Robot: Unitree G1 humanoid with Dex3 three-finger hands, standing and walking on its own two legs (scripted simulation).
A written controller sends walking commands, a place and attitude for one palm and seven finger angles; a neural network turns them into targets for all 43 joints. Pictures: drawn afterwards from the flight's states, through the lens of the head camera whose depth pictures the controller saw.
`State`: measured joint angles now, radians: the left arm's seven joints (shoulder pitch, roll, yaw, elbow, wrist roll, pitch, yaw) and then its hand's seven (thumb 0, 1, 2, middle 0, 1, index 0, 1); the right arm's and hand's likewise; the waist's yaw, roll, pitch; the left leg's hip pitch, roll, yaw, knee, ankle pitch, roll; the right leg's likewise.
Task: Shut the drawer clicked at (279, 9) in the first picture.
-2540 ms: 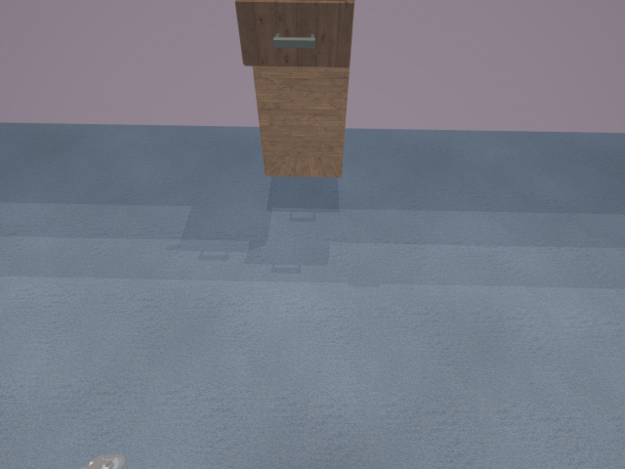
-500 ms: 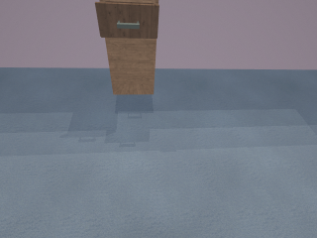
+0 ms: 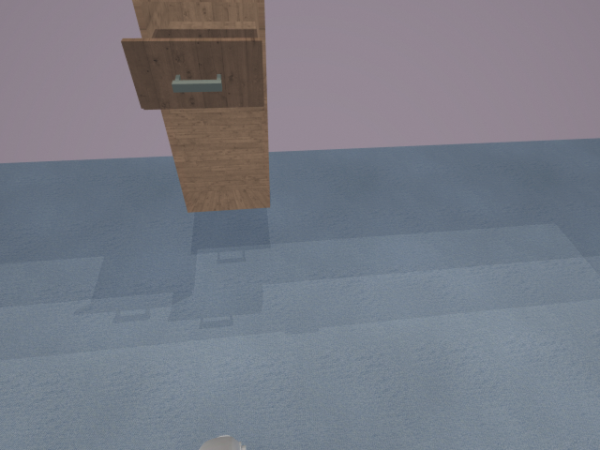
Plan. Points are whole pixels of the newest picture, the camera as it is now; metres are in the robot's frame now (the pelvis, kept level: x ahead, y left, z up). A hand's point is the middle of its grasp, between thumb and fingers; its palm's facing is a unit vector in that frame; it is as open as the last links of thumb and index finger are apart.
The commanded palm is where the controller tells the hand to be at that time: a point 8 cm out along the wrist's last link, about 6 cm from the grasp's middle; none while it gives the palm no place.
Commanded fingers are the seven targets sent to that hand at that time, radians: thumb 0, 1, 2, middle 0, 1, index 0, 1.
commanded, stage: walk to a spot facing it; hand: left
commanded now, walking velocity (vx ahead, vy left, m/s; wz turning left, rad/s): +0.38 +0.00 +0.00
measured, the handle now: (198, 81) +0.96 +0.29 +0.03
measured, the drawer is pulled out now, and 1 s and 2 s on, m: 0.30 0.30 0.30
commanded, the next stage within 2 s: turn to face it in 0.58 s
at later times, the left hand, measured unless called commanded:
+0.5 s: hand (175, 398) +0.24 +0.21 -0.16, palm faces -0.03 -0.99 -0.16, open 7.4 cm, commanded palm none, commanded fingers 0.00 0.90 0.90 -0.20 -0.30 -0.20 -0.30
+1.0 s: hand (229, 297) +0.44 +0.15 -0.17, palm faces +0.03 -0.98 -0.19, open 7.2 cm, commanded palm none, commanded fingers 0.00 0.90 0.90 -0.20 -0.30 -0.20 -0.30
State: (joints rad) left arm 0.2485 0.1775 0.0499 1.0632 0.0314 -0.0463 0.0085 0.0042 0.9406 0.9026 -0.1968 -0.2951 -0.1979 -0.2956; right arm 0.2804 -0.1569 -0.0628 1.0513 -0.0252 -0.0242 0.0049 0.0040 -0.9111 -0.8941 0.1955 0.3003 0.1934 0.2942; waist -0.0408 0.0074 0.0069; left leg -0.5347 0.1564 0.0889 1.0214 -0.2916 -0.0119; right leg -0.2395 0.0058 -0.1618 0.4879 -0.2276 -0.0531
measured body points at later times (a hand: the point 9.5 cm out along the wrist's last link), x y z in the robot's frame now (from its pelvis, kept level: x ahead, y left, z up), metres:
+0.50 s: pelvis +0.21 +0.03 +0.01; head +0.22 +0.03 +0.46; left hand +0.24 +0.26 -0.15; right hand +0.12 -0.18 -0.14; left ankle +0.15 +0.13 -0.73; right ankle +0.30 -0.12 -0.68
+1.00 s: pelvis +0.38 -0.03 +0.00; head +0.37 -0.02 +0.45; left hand +0.44 +0.20 -0.15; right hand +0.42 -0.27 -0.15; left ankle +0.45 +0.08 -0.71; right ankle +0.38 -0.13 -0.73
